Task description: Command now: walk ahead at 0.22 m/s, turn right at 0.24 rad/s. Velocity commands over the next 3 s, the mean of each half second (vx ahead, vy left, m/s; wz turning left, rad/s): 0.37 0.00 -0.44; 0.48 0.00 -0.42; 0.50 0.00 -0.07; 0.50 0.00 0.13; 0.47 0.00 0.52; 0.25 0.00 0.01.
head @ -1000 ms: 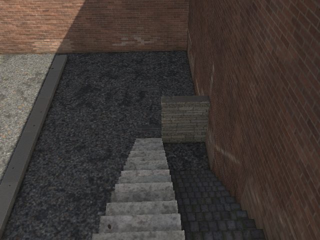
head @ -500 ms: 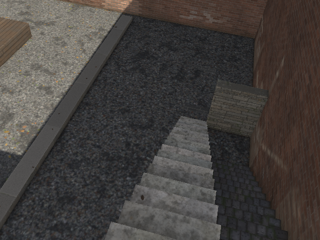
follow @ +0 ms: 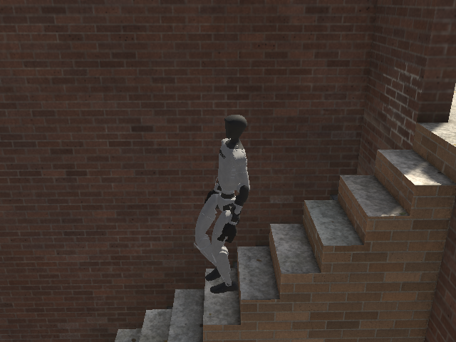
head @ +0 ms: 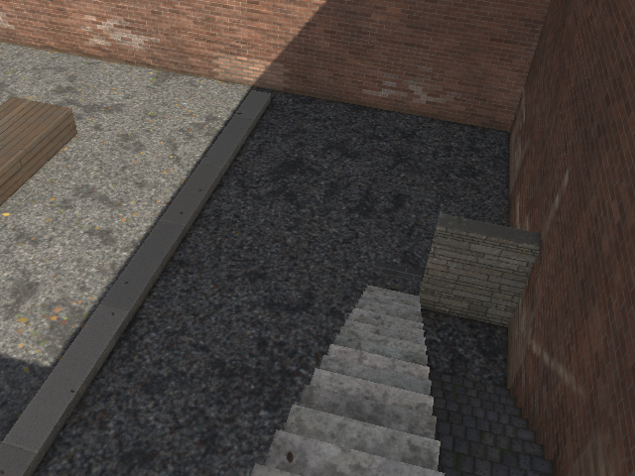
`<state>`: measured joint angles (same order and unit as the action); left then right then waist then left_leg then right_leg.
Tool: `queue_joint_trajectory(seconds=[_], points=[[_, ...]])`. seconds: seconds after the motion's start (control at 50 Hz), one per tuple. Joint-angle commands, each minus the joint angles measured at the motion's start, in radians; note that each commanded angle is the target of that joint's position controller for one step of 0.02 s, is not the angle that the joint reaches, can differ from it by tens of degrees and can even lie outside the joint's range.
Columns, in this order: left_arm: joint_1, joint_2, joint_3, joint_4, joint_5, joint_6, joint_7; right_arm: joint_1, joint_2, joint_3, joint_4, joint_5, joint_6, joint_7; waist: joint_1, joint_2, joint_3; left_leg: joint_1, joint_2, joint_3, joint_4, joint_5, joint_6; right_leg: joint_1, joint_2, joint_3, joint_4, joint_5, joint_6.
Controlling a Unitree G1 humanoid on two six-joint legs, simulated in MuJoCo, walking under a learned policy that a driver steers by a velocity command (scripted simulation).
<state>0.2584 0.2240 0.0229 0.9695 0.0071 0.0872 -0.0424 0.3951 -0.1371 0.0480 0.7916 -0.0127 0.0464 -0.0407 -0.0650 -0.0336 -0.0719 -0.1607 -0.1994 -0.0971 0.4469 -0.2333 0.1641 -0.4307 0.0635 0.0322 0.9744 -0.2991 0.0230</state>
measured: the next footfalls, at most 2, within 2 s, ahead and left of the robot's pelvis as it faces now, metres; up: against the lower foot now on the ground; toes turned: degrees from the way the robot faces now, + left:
right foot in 0.14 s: -0.01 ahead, -0.11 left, +0.00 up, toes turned +1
right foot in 0.82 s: +0.24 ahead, -0.24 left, -0.20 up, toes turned -27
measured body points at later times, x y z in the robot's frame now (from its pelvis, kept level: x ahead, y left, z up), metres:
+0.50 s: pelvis +0.09 -0.04 -0.02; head +0.08 -0.04 +0.43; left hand +0.25 +0.19 -0.13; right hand +0.17 -0.32 -0.13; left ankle -0.01 +0.02 -0.74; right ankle +0.04 -0.14 -0.70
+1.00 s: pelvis +0.18 -0.14 -0.22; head +0.17 -0.13 +0.23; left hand +0.26 +0.09 -0.37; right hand +0.12 -0.37 -0.36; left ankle +0.24 -0.03 -0.69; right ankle +0.20 -0.22 -0.93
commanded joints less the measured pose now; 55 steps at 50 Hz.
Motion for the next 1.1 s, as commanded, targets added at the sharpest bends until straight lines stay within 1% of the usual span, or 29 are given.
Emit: queue_joint_trajectory(seconds=[0.02, 0.08, 0.14, 0.2, 0.24, 0.3, 0.36, 0.4, 0.44, 0.5, 0.54, 0.62, 0.66, 0.72, 0.74, 0.76, 0.78, 0.8, 0.82, 0.84, 0.86, 0.88, 0.9, 0.92, 0.96, 1.0, 1.02, 1.08, 1.1], points=[[-0.08, 0.069, 0.003, -0.065, -0.006, -0.03, 0.016, -0.011, -0.131, -0.025, -0.017, -0.002, -0.007, 0.012, -0.006, 0.115, 0.236, -0.146, 0.299, -0.349, -0.397, -0.353, -0.078, 0.119, 0.009, -0.002, -0.357, -0.154, -0.066], [0.025, 0.053, 0.0, -0.04, -0.008, -0.056, 0.019, 0.003, -0.174, -0.044, 0.022, 0.013, -0.016, 0.004, 0.025, 0.076, 0.19, 0.004, 0.302, -0.31, -0.369, -0.196, -0.078, 0.192, 0.013, 0.028, -0.537, -0.017, -0.119], [0.068, 0.058, 0.005, -0.055, -0.018, -0.074, 0.032, -0.121, -0.144, -0.04, -0.004, 0.031, -0.036, -0.009, 0.098, 0.077, 0.064, 0.054, 0.246, -0.181, -0.213, 0.063, -0.096, 0.314, -0.062, 0.128, -0.554, 0.0, -0.157], [0.154, 0.123, 0.031, -0.055, -0.025, -0.104, 0.031, -0.243, -0.167, -0.054, -0.052, 0.013, -0.059, -0.004, 0.152, 0.002, 0.045, -0.161, 0.177, -0.049, -0.037, 0.171, -0.144, 0.47, -0.164, 0.348, -0.469, 0.083, -0.249], [0.115, 0.126, 0.029, -0.095, -0.004, -0.11, 0.034, -0.286, -0.202, -0.067, -0.083, 0.026, -0.076, 0.011, 0.132, -0.097, 0.079, -0.259, 0.173, 0.009, 0.046, 0.154, -0.149, 0.487, -0.221, 0.447, -0.47, 0.398, -0.275], [0.09, 0.113, 0.023, -0.153, -0.009, -0.113, 0.036, -0.186, -0.204, -0.078, -0.064, 0.021, -0.077, 0.014, 0.086, -0.024, -0.017, 0.039, 0.198, 0.026, 0.104, 0.365, -0.125, 0.337, -0.137, 0.326, -0.33, 0.622, -0.205], [0.027, 0.107, 0.021, -0.215, -0.019, -0.095, 0.031, -0.105, -0.214, -0.091, -0.058, 0.003, -0.029, 0.008, 0.02, 0.036, -0.026, 0.385, 0.288, -0.001, 0.153, 0.652, -0.078, -0.003, -0.04, 0.276, -0.199, 0.414, -0.148], [-0.01, 0.087, 0.016, -0.263, -0.014, -0.075, 0.032, -0.122, -0.229, -0.094, -0.047, 0.0, -0.01, 0.002, 0.038, 0.138, 0.008, 0.454, 0.451, -0.088, 0.129, 1.0, -0.028, -0.197, 0.024, 0.166, -0.035, -0.177, -0.108], [-0.034, 0.099, 0.012, -0.274, -0.002, -0.069, 0.031, -0.078, -0.244, -0.099, -0.041, 0.004, -0.011, 0.022, 0.03, 0.046, 0.089, 0.38, 0.514, -0.101, 0.129, 1.041, 0.004, -0.274, -0.007, 0.079, -0.015, -0.238, -0.088], [-0.054, 0.11, 0.024, -0.274, 0.014, -0.048, 0.023, -0.076, -0.281, -0.116, -0.025, -0.003, -0.04, 0.023, 0.034, 0.082, 0.097, 0.242, 0.469, -0.043, 0.167, 0.811, -0.014, -0.291, -0.038, 0.007, 0.165, -0.018, -0.104], [-0.053, 0.109, 0.028, -0.288, 0.021, -0.035, 0.027, -0.123, -0.265, -0.113, -0.041, 0.01, -0.056, 0.031, 0.067, 0.077, 0.106, 0.097, 0.48, -0.027, 0.18, 0.701, -0.031, -0.307, -0.056, -0.009, 0.217, 0.079, -0.108], [-0.099, 0.109, 0.051, -0.296, 0.044, -0.012, 0.031, -0.045, -0.215, -0.081, -0.01, -0.005, -0.115, 0.037, 0.059, 0.102, 0.202, 0.01, 0.432, -0.005, 0.236, 0.289, -0.091, -0.499, -0.057, 0.086, 0.123, 0.41, -0.06], [-0.04, 0.045, 0.016, -0.279, 0.047, -0.029, -0.022, -0.097, -0.159, -0.06, 0.003, 0.022, -0.138, 0.018, 0.122, 0.006, 0.191, -0.521, 0.288, 0.239, 0.355, -0.13, -0.146, 0.097, -0.006, -0.065, -0.181, 0.972, -0.055], [-0.057, 0.039, 0.003, -0.257, 0.008, -0.036, -0.052, -0.02, -0.209, -0.077, 0.017, 0.016, -0.143, 0.009, 0.054, 0.07, 0.217, -0.49, 0.33, 0.219, 0.472, -0.216, -0.091, 0.141, 0.021, -0.121, -0.297, 0.881, -0.03], [0.028, 0.051, 0.014, -0.192, 0.004, -0.043, -0.034, 0.009, -0.21, -0.082, 0.045, 0.02, -0.126, 0.02, 0.046, 0.106, 0.169, -0.385, 0.364, 0.177, 0.568, -0.053, -0.061, 0.14, 0.004, -0.098, -0.263, 0.885, -0.062], [0.137, 0.079, 0.022, -0.183, -0.013, -0.056, -0.01, -0.045, -0.221, -0.087, 0.031, 0.005, -0.115, 0.03, 0.116, 0.187, 0.132, -0.356, 0.4, 0.15, 0.713, 0.01, -0.027, 0.209, -0.058, -0.054, -0.374, 0.801, -0.095], [0.244, 0.084, 0.027, -0.152, 0.011, -0.061, -0.004, 0.022, -0.184, -0.071, 0.048, -0.036, -0.106, 0.04, 0.148, 0.057, 0.103, -0.283, 0.28, 0.245, 0.911, 0.004, -0.005, 0.307, 0.029, -0.206, -0.62, 0.657, -0.082], [0.371, 0.111, 0.048, -0.098, 0.032, -0.058, -0.001, 0.04, -0.2, -0.076, 0.072, -0.036, -0.1, 0.026, 0.218, -0.029, 0.079, -0.363, 0.233, 0.265, 1.277, -0.083, -0.003, 0.507, -0.012, -0.201, -0.715, 0.675, -0.107], [0.422, 0.134, 0.051, -0.082, 0.038, -0.063, -0.016, 0.014, -0.128, -0.073, 0.067, -0.035, -0.081, 0.016, 0.228, -0.101, 0.065, -0.663, 0.093, 0.318, 1.828, -0.666, -0.035, 0.677, -0.14, -0.062, -0.543, 0.786, -0.176], [0.421, 0.227, 0.037, -0.11, 0.025, -0.076, -0.046, 0.155, -0.06, -0.058, -0.007, 0.062, -0.085, 0.004, 0.062, -0.131, -0.084, -0.938, 0.146, 0.175, 1.979, -0.688, -0.074, 0.891, -0.425, 0.237, -0.089, 1.76, -0.193], [0.478, 0.328, 0.098, -0.093, -0.027, -0.071, -0.047, 0.251, -0.169, -0.083, 0.038, 0.063, -0.088, 0.005, 0.109, 0.052, -0.294, -0.902, 0.202, 0.096, 1.883, -0.458, -0.089, 0.952, -0.543, 0.36, -0.23, 1.586, -0.213], [0.437, 0.298, 0.092, -0.101, -0.033, -0.074, -0.044, 0.212, -0.187, -0.093, 0.068, 0.026, -0.077, -0.002, 0.11, 0.149, -0.228, -0.887, 0.207, 0.115, 1.849, -0.322, -0.118, 0.77, -0.539, 0.381, -0.346, 1.311, -0.273], [0.316, 0.295, 0.088, -0.115, -0.015, -0.092, -0.018, 0.151, -0.136, -0.08, 0.059, 0.0, -0.054, -0.019, 0.084, 0.068, -0.165, -0.856, 0.229, 0.078, 1.777, -0.228, -0.148, 0.54, -0.6, 0.525, -0.514, 0.748, -0.403], [0.25, 0.229, 0.072, -0.113, -0.002, -0.104, -0.011, 0.055, -0.181, -0.089, 0.055, -0.022, -0.022, -0.029, 0.079, 0.096, -0.059, -0.842, 0.249, 0.055, 1.744, -0.215, -0.163, 0.353, -0.579, 0.58, -0.634, 0.36, -0.447], [0.164, 0.062, 0.011, -0.103, 0.009, -0.116, -0.023, -0.09, -0.178, -0.094, 0.021, -0.032, 0.02, -0.023, 0.06, 0.119, 0.145, -0.796, 0.222, -0.022, 1.51, 0.015, -0.171, 0.028, -0.424, 0.436, -0.624, 0.117, -0.355], [0.187, 0.058, -0.002, -0.069, -0.01, -0.139, -0.02, -0.104, -0.128, -0.088, 0.007, -0.034, 0.018, -0.016, 0.047, 0.022, 0.195, -0.86, 0.196, -0.006, 1.484, 0.106, -0.183, -0.033, -0.363, 0.377, -0.577, -0.006, -0.272], [0.141, -0.003, -0.034, -0.071, -0.029, -0.147, -0.003, -0.097, -0.07, -0.062, -0.006, -0.029, 0.02, 0.007, 0.003, 0.019, 0.204, -0.791, 0.196, -0.002, 1.278, 0.244, -0.215, -0.138, -0.322, 0.3, -0.61, -0.119, -0.234], [0.055, 0.03, -0.037, -0.081, -0.029, -0.141, 0.014, -0.125, -0.032, -0.049, -0.016, -0.049, 0.023, 0.031, -0.005, -0.076, 0.181, -0.627, 0.203, 0.083, 1.088, 0.378, -0.23, -0.2, -0.263, 0.261, -0.615, -0.272, -0.188], [0.003, 0.054, -0.033, -0.108, -0.021, -0.136, 0.022, -0.144, -0.044, -0.041, -0.016, -0.031, 0.02, 0.039, -0.014, -0.126, 0.161, -0.533, 0.219, 0.116, 0.91, 0.411, -0.229, -0.219, -0.235, 0.2, -0.595, -0.303, -0.17]])
Over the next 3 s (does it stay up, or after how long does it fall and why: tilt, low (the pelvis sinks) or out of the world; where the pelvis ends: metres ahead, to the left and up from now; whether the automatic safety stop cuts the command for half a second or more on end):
stays up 0.52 0.00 -0.41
